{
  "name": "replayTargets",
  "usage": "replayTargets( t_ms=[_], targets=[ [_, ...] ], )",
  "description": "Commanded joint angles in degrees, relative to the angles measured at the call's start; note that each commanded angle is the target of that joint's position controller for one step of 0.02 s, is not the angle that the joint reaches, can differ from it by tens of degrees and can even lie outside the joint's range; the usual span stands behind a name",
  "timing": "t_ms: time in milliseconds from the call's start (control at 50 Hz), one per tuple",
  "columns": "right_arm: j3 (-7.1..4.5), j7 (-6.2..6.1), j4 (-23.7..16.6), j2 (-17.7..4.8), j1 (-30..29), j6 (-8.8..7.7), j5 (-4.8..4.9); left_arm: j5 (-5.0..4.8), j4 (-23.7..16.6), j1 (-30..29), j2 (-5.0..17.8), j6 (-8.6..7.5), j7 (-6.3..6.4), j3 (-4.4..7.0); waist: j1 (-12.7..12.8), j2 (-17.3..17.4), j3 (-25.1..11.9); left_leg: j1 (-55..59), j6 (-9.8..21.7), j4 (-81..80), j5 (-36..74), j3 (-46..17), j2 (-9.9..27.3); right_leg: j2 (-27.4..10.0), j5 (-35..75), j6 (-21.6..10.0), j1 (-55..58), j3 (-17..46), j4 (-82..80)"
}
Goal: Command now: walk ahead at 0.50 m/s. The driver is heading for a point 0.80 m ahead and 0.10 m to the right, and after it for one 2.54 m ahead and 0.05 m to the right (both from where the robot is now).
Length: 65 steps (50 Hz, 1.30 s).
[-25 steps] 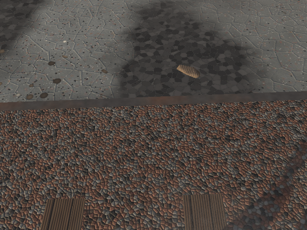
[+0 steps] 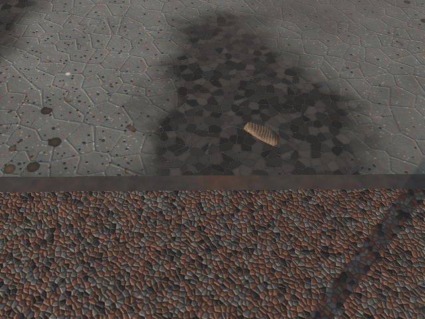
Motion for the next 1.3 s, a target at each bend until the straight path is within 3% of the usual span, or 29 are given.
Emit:
replayTargets(
  t_ms=[20,120,200,300,360,400,420,440,460,480,500,520,540,580,620,680,760,860,920,960,980,1000,1020,1040,1080,1100,1140,1180,1300],
  targets=[
    [-0.7,0.2,-1.43,-4.57,1.08,-0.95,-0.48,0.39,-2.77,2.77,2.94,0.59,0.63,1.34,1.28,6.62,-3.25,7.6,9.43,-17.3,4.34,-16.09,14.43,-5.46,5.33,-0.11,-8.06,2.11,-1.56],
    [-1.27,-1.52,0.98,-7.45,6.35,-0.76,-0.22,1.2,-5.96,-6.0,3.14,1.15,0.82,1.79,0.02,4.51,-0.02,10.12,9.61,-19.69,11.34,-11.27,14.01,-5.92,17.59,2.19,-16.08,1.46,-15.05],
    [-1.18,-2.17,2.2,-8.01,9.71,-0.27,0.37,0.85,-8.04,-13.77,1.74,0.65,-0.03,1.18,-2.38,4.88,1.39,12.36,7.7,-20.12,10.23,-7.74,12.45,-3.76,26.37,2.26,-14.35,-0.58,-28.29],
    [-1.56,-2.41,4.76,-8.65,14.33,0.83,0.82,0.21,-10.92,-21.41,1.88,0.06,-1.62,0.55,-4.7,4.85,3.9,21.06,7.59,-17.06,10.22,-7.99,15.6,-2.15,23.09,1.34,-16.02,-1.25,-36.13],
    [-2.12,-2.74,5.2,-9.56,13.57,1.59,1.05,0.08,-11.55,-20.3,3.44,-0.51,-2.49,0.88,-2.68,6.07,2.79,24.7,6.34,-12.67,17.58,-8.38,17.5,-0.77,17.02,-0.83,-11.82,-1.95,-38.74],
    [-2.15,-2.76,4.58,-9.79,10.8,2.07,1.11,0.37,-8.67,-9.94,6.49,-0.72,-2.3,2.55,3.31,6.69,-3.45,23.05,4.42,-1.06,34.73,-5.68,14.75,2.98,16.1,-3.17,4.08,-5.08,-40.54],
    [-1.43,-2.71,3.79,-8.11,10.39,2.13,0.65,0.7,-5.6,0.7,9.82,-0.69,-1.84,4.0,7.4,4.79,-10.58,15.33,2.57,12.14,32.07,-3.34,11.5,0.38,17.87,-5.61,20.47,-2.08,-38.83],
    [0.24,-2.31,2.56,-2.7,15.68,1.3,-0.18,1.85,-4.17,9.17,15.83,-0.45,-1.37,5.39,6.77,-7.24,-20.15,-6.15,-1.23,35.16,8.91,-0.55,3.67,-14.75,14.91,-13.36,43.88,20.63,-39.55],
    [0.92,-1.81,3.46,-1.33,16.96,-0.24,0.66,1.16,-3.5,10.21,13.38,-0.22,-1.61,4.5,6.37,-14.3,-25.4,-18.21,-2.13,47.23,-23.63,-7.23,-1.79,-20.74,8.11,-18.2,50.19,40.84,-49.55],
    [-0.62,-1.5,2.45,-7.22,11.99,-1.34,2.19,0.71,-4.23,5.87,9.56,-0.32,-1.6,3.24,6.35,-9.52,-17.62,-23.94,-0.84,52.03,-22.02,-10.46,2.35,-18.42,4.41,-14.86,44.06,34.71,-50.59],
    [-0.8,-1.52,1.07,-8.18,7.2,-1.8,2.78,0.83,-5.54,0.79,7.25,-0.27,-1.44,2.53,5.17,-5.92,-11.23,-24.55,-0.01,50.89,-16.84,-8.76,5.51,-16.17,6.57,-12.5,35.35,25.92,-51.56],
    [-0.98,-1.89,0.79,-7.51,4.98,-1.59,2.2,1.25,-6.09,-3.33,5.68,-0.32,-1.66,1.92,3.21,-1.65,-6.58,-22.11,-0.11,46.89,-12.2,-7.52,7.94,-13.75,10.99,-11.22,26.21,19.68,-53.8],
    [-1.49,-2.28,1.0,-7.09,5.08,-0.83,1.42,1.71,-6.28,-5.54,3.95,-0.57,-1.85,1.39,1.21,-1.71,-4.38,-18.59,-0.15,42.94,-9.31,-7.81,9.76,-11.43,13.82,-10.01,20.33,15.31,-55.74],
    [-1.34,-2.46,1.7,-4.27,7.56,0.74,1.1,1.86,-5.4,-5.3,3.79,-0.84,-2.07,1.31,-0.76,-2.83,-3.35,-14.18,-0.66,39.52,-6.91,-7.44,10.58,-9.92,16.22,-10.22,15.0,11.43,-58.78],
    [-1.5,-2.7,1.02,-3.95,5.94,1.44,0.83,1.81,-4.31,-3.42,5.61,-1.08,-1.58,1.71,-1.21,-2.03,-1.67,-16.33,-1.63,35.59,-3.38,-6.98,10.91,-9.63,19.38,-11.02,13.92,8.68,-60.65],
    [-1.71,-2.61,-1.1,-4.12,-0.46,1.44,0.2,1.64,-3.1,-0.58,6.71,-0.74,-0.55,1.92,0.09,-1.16,0.03,-21.21,-2.96,25.85,5.48,-6.78,10.92,-9.23,21.76,-10.48,16.21,6.06,-61.75],
    [-1.13,-1.84,-3.15,-2.8,-8.21,0.99,0.53,1.03,-1.66,2.73,7.2,-0.36,0.08,1.91,2.39,-1.61,1.58,-19.05,-3.16,12.97,14.57,-4.65,8.71,-7.45,20.66,-8.59,17.56,2.08,-62.28],
    [-0.53,-0.44,-5.88,-3.09,-15.29,0.47,1.14,0.47,1.1,7.1,7.82,0.66,0.37,2.34,4.34,-1.7,3.95,-20.39,-2.05,5.49,11.6,-4.36,7.35,-10.64,20.83,-8.23,25.99,2.08,-59.23],
    [-1.02,0.26,-6.33,-4.93,-13.77,-0.2,1.23,0.18,1.6,6.47,8.67,1.44,0.65,2.86,2.25,-2.79,2.69,-14.96,-0.04,2.92,5.38,-3.69,5.85,-12.36,28.31,-6.96,28.92,3.12,-54.57],
    [-3.11,-0.16,-2.79,-8.62,-1.14,-0.61,0.97,0.16,0.97,4.02,8.14,1.96,0.59,2.53,-4.6,-2.74,-4.54,3.75,2.05,0.99,4.57,-1.16,2.4,-8.56,42.99,-4.92,25.52,1.24,-40.76],
    [-4.5,-0.77,-0.3,-12.9,10.15,-0.77,0.11,0.87,-0.45,3.65,6.09,1.96,0.5,1.57,-8.52,1.42,-13.24,22.37,5.26,3.15,5.5,-9.27,10.23,-4.82,33.01,-2.81,14.36,-1.17,-24.35],
    [-5.55,-0.96,0.96,-17.75,15.48,-0.38,-0.46,0.93,-1.01,10.47,-1.29,0.95,0.18,-0.44,-5.85,15.89,-21.3,42.76,13.25,-2.14,-3.78,-34.86,24.82,5.55,0.49,1.38,-8.74,-3.1,-2.56],
    [-4.01,-0.91,0.66,-12.68,15.52,-0.39,-0.17,-0.2,-0.03,9.22,2.72,-0.26,-0.02,0.4,-7.17,15.07,-23.66,42.21,13.44,-7.8,-9.3,-43.89,25.98,4.98,-13.37,0.77,-14.47,6.15,5.93],
    [-3.04,-1.1,0.12,-9.59,10.74,-0.57,0.14,-1.64,-1.4,4.4,6.73,-0.68,-0.03,1.64,-6.4,12.0,-15.0,35.17,10.28,-8.56,-9.6,-34.82,24.35,1.98,-9.79,-0.05,-18.84,6.22,8.71],
    [-1.89,-0.99,-1.09,-5.79,2.29,-0.89,-0.2,-1.0,-2.39,-0.31,6.27,-0.21,0.74,2.16,-3.02,6.51,-6.18,18.92,6.88,-12.59,-4.25,-21.68,20.34,-3.17,-0.12,-0.43,-15.26,4.22,3.69],
    [-1.42,-0.9,-0.96,-4.24,0.38,-1.14,-0.7,-0.8,-1.99,0.75,5.23,0.71,0.89,2.52,-1.08,7.54,-4.18,13.94,5.78,-14.72,-1.82,-16.62,18.28,-4.66,2.58,-0.56,-11.85,4.6,1.34],
    [-1.52,-0.97,-0.03,-3.91,0.25,-1.38,-0.98,-0.88,-1.59,2.67,2.31,2.33,0.72,2.42,0.5,7.93,-2.77,9.75,5.77,-17.39,1.74,-10.98,17.11,-5.35,5.09,-0.62,-8.98,4.36,-0.45],
    [-1.99,-1.55,0.74,-5.51,1.05,-1.6,-1.11,-0.66,-2.69,0.78,2.14,3.24,0.8,2.71,0.95,6.48,-0.93,9.14,6.14,-18.84,5.63,-6.76,17.05,-5.45,9.07,-0.21,-11.84,4.74,-2.68],
    [-2.34,-3.23,1.51,-7.36,3.4,-0.97,-1.09,0.18,-6.18,-8.09,1.7,3.07,-0.63,2.64,-0.67,4.66,1.93,13.06,4.9,-20.06,10.89,2.7,16.14,-4.14,23.25,0.85,-15.86,2.57,-19.12]
  ],
)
